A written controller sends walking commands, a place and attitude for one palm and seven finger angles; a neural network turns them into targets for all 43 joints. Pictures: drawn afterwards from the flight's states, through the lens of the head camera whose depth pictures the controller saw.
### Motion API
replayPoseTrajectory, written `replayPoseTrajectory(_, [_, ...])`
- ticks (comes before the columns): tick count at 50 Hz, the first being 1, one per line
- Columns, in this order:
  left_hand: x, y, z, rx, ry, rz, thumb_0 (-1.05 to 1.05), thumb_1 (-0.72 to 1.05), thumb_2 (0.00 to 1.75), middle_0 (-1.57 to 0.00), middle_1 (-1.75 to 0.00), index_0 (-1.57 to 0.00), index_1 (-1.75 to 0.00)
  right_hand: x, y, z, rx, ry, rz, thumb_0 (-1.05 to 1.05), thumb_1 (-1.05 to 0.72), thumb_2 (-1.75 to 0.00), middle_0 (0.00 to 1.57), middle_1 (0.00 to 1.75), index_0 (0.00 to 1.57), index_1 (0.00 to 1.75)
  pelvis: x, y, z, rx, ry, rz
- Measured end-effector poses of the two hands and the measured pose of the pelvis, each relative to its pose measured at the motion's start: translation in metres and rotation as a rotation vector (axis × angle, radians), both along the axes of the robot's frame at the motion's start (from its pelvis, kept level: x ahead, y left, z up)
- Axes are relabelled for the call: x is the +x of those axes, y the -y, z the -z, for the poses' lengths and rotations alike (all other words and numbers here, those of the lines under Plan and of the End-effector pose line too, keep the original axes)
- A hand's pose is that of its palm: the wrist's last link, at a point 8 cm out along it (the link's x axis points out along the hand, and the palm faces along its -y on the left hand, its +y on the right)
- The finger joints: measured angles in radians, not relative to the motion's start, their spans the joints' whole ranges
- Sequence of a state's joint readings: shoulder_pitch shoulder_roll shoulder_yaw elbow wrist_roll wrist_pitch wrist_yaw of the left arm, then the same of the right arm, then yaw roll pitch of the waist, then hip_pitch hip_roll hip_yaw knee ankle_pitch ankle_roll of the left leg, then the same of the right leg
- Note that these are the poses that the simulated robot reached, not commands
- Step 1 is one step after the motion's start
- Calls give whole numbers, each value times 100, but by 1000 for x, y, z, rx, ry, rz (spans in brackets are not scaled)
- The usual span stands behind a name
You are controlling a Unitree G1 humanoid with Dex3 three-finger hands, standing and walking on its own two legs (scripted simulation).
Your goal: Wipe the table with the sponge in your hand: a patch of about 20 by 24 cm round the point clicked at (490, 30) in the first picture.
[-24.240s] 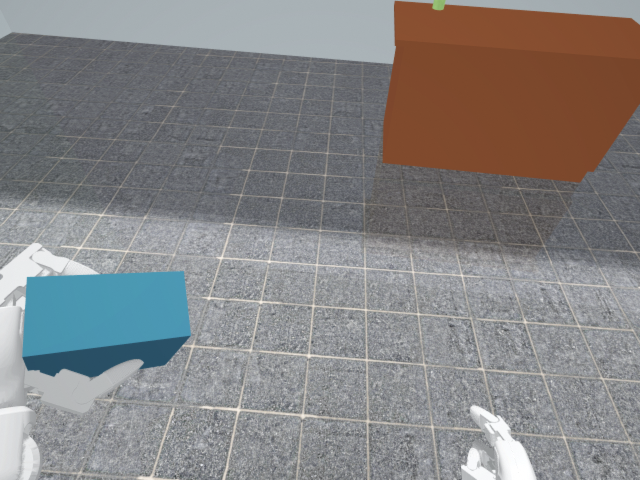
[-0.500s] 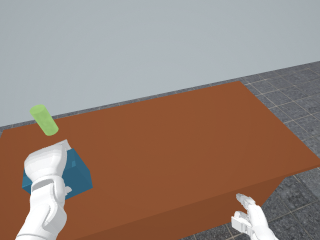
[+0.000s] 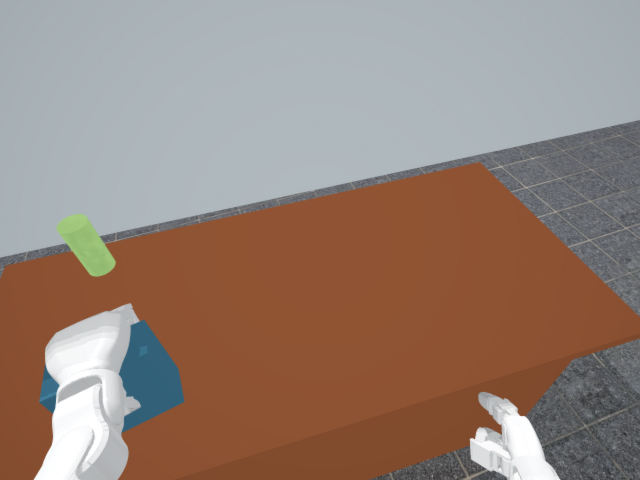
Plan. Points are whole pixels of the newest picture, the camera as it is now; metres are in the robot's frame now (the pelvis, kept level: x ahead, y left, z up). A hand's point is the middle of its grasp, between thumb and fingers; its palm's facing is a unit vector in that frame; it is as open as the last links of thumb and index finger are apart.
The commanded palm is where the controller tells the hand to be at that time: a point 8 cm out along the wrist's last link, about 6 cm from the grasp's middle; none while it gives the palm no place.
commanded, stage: move the sponge above the wiping area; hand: left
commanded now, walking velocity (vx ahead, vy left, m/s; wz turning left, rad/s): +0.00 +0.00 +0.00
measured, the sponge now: (125, 390) +0.22 +0.31 -0.02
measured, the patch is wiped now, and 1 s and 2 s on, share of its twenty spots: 0.00 0.00 0.15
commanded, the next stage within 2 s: lower the sponge onto the table in 0.48 s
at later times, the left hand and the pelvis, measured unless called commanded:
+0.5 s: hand (137, 400) +0.20 +0.27 +0.00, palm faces -0.16 -0.19 -0.97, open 10.2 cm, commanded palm +0.19 +0.27 +0.09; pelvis -0.01 +0.00 +0.00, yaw +1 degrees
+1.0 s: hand (153, 388) +0.22 +0.26 +0.00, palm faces -0.17 -0.15 -0.97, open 10.2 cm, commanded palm +0.21 +0.27 +0.08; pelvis -0.01 +0.00 +0.00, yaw +0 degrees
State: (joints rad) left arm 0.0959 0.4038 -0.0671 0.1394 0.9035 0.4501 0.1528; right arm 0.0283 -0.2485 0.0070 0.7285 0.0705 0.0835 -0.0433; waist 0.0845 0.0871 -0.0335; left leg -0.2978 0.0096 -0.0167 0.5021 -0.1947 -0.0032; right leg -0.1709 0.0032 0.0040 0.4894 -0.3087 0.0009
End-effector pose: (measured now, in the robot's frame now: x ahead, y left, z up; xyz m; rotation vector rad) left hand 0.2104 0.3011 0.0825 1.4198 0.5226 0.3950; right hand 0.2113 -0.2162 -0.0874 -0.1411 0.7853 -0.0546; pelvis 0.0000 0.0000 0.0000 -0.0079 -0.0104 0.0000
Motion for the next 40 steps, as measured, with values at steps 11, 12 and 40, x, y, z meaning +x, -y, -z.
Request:
replayPoseTrajectory(11, [-13, 48, 3, 14, 76, 346, -1, -50, 103, -72, -131, -73, -130, -1, 0, -2, -78, 30, -34, 1, -90, -90, 20, 30, 20, 30, -2, -3, 3, -13, 1, 11])
replayPoseTrajectory(12, [-11, 44, -5, 49, 116, 331, -1, -50, 103, -72, -131, -73, -130, -1, 0, -2, -70, 32, -29, 1, -90, -90, 20, 30, 20, 30, -2, -3, 4, -13, 0, 14])
replayPoseTrajectory(40, [4, 12, -18, 51, 118, 48, 0, -49, 103, -71, -131, -72, -131, -7, -4, -3, 13, 33, -1, 1, -90, -90, 20, 30, 20, 30, -13, 5, 1, -2, 16, 9])
